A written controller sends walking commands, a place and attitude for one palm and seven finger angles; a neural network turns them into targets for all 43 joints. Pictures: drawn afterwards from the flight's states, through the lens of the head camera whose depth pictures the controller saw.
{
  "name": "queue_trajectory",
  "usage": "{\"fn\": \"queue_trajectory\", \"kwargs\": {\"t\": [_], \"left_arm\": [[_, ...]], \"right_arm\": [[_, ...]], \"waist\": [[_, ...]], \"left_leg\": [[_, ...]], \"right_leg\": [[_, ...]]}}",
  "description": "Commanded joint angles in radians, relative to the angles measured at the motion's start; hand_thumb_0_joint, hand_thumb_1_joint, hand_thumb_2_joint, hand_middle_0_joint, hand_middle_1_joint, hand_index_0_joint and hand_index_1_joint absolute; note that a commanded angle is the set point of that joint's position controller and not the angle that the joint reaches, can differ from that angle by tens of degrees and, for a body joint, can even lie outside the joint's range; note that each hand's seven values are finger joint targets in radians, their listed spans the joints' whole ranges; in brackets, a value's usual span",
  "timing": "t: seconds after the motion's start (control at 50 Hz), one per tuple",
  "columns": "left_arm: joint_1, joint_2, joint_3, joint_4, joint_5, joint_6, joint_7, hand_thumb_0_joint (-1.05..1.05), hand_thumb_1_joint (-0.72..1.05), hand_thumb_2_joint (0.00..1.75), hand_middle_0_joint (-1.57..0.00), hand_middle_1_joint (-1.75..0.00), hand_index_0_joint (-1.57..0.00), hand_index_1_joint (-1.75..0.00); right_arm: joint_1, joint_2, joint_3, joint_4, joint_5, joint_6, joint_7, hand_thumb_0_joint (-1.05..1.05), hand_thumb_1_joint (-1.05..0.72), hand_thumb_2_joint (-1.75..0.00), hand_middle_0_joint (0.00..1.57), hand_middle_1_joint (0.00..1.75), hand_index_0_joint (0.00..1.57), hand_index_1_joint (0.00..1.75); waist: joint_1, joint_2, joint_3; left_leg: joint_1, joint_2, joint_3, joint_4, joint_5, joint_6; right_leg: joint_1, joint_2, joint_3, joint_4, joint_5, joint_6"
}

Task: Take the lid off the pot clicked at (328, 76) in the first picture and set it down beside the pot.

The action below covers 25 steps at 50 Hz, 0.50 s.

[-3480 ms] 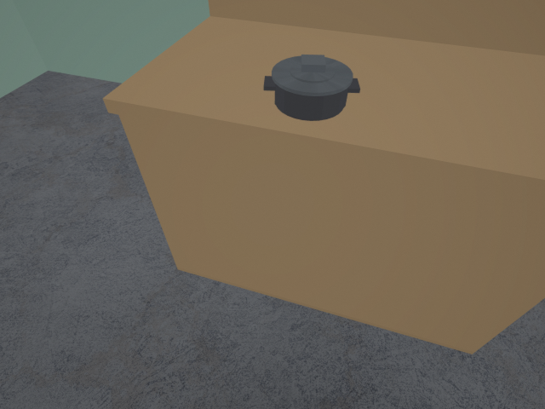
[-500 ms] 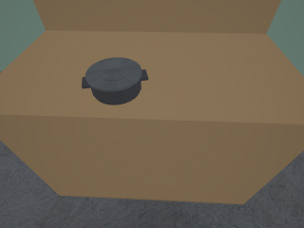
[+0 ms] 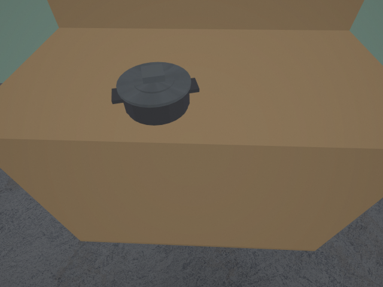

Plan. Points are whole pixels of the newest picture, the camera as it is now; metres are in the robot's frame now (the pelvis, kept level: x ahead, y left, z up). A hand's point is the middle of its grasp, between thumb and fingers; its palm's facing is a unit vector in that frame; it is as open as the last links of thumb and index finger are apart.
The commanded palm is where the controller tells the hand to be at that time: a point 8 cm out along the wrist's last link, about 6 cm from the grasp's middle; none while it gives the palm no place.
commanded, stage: look again from close up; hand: left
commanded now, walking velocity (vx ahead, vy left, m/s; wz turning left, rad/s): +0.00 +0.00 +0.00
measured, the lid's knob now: (152, 73) +0.55 +0.12 +0.17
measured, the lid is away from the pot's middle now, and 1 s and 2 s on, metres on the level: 0.00 0.00 0.00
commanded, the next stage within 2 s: shuffle to correct the standing spot in 1.58 s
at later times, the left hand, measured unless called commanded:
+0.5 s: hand out of the picture +0.05 +0.15 -0.17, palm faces +0.00 -0.97 -0.22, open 7.4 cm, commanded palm none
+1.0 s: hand out of the picture +0.04 +0.14 -0.17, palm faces +0.03 -0.97 -0.23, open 7.4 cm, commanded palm none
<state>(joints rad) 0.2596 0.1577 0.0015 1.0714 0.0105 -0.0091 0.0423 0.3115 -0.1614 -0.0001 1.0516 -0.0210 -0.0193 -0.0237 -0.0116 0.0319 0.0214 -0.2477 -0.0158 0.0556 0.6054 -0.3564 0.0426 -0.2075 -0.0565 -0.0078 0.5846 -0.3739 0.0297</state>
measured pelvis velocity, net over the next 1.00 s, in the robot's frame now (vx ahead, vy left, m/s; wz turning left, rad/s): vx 0.01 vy -0.05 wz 0.00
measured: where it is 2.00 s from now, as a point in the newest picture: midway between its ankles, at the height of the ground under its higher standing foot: outside the picture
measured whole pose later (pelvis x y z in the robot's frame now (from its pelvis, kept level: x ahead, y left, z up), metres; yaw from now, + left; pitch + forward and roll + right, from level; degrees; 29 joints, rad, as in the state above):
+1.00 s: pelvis +0.01 -0.05 +0.01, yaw +0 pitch +0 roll +1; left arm 0.24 0.19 0.02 1.04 0.01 0.00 0.04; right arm 0.21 -0.16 -0.01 1.09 -0.01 -0.01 -0.03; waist 0.00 -0.01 0.05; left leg -0.19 0.03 0.03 0.50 -0.32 -0.03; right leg -0.17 -0.01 -0.03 0.52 -0.36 -0.02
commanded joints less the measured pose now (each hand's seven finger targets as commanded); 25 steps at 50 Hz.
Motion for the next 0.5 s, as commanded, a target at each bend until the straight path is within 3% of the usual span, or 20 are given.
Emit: {"fn": "queue_trajectory", "kwargs": {"t": [0.0, 0.02, 0.1, 0.22, 0.48], "left_arm": [[0.046, 0.105, 0.021, -0.042, -0.001, -0.005, 0.007, 0.0, 0.9, 0.9, -0.2, -0.3, -0.2, -0.3], [0.039, 0.106, 0.022, -0.045, 0.0, -0.002, 0.007, 0.0, 0.9, 0.9, -0.2, -0.3, -0.2, -0.3], [0.034, 0.124, 0.027, -0.06, -0.002, 0.001, 0.006, 0.0, 0.9, 0.9, -0.2, -0.3, -0.2, -0.3], [0.024, 0.145, 0.031, -0.071, 0.0, -0.003, 0.008, 0.0, 0.9, 0.9, -0.2, -0.3, -0.2, -0.3], [0.026, 0.154, 0.035, -0.076, 0.003, -0.006, 0.006, 0.0, 0.9, 0.9, -0.2, -0.3, -0.2, -0.3]], "right_arm": [[0.035, -0.104, -0.022, -0.048, 0.007, -0.017, -0.007, 0.0, -0.9, -0.9, 0.2, 0.3, 0.2, 0.3], [0.024, -0.11, -0.024, -0.045, 0.007, -0.016, -0.008, 0.0, -0.9, -0.9, 0.2, 0.3, 0.2, 0.3], [0.016, -0.112, -0.025, -0.04, 0.005, -0.016, -0.008, 0.0, -0.9, -0.9, 0.2, 0.3, 0.2, 0.3], [-0.004, -0.112, -0.027, -0.032, 0.007, -0.012, -0.01, 0.0, -0.9, -0.9, 0.2, 0.3, 0.2, 0.3], [-0.031, -0.105, -0.028, -0.017, 0.01, -0.005, -0.014, 0.0, -0.9, -0.9, 0.2, 0.3, 0.2, 0.3]], "waist": [[0.012, -0.023, 0.031], [0.012, -0.02, 0.053], [0.017, -0.015, 0.011], [0.012, -0.06, -0.006], [0.007, -0.04, -0.014]], "left_leg": [[0.019, 0.117, -0.121, -0.164, 0.338, 0.009], [0.013, 0.119, -0.124, -0.168, 0.326, 0.01], [0.041, 0.118, -0.118, -0.174, 0.334, 0.01], [0.07, 0.105, -0.08, -0.129, 0.377, -0.005], [0.084, 0.108, -0.064, -0.118, 0.377, -0.022]], "right_leg": [[-0.025, -0.014, 0.015, -0.064, 0.189, -0.064], [-0.038, -0.012, 0.014, -0.064, 0.174, -0.059], [-0.017, -0.017, 0.015, -0.067, 0.186, -0.055], [-0.01, -0.041, 0.046, -0.078, 0.326, -0.062], [0.007, -0.05, 0.064, -0.103, 0.402, -0.073]]}}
